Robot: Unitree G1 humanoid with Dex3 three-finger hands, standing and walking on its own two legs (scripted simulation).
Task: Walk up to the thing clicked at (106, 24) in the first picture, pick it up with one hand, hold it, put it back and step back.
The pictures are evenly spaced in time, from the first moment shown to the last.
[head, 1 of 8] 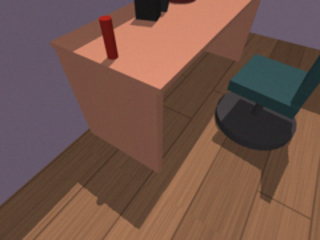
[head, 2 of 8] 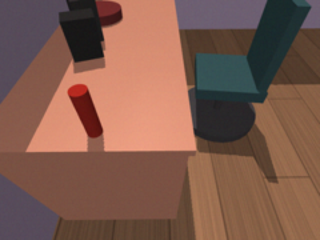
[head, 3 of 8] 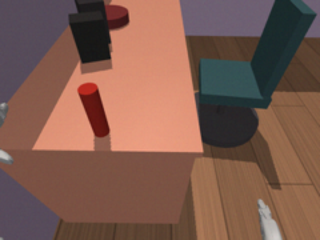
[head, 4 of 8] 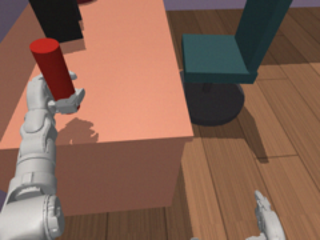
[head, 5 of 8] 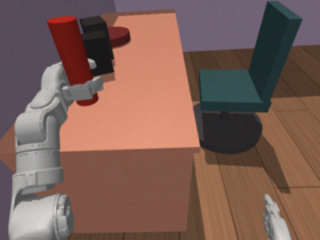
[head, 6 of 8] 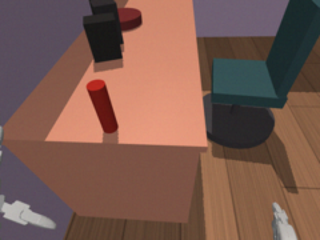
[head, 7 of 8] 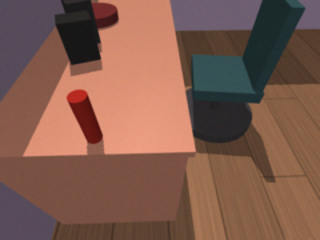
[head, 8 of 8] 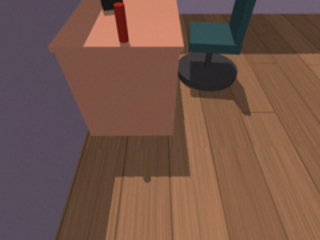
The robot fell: no
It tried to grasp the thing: yes
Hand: left
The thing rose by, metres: 0.27
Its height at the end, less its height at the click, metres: +0.00
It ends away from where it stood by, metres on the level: 0.01
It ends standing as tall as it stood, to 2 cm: yes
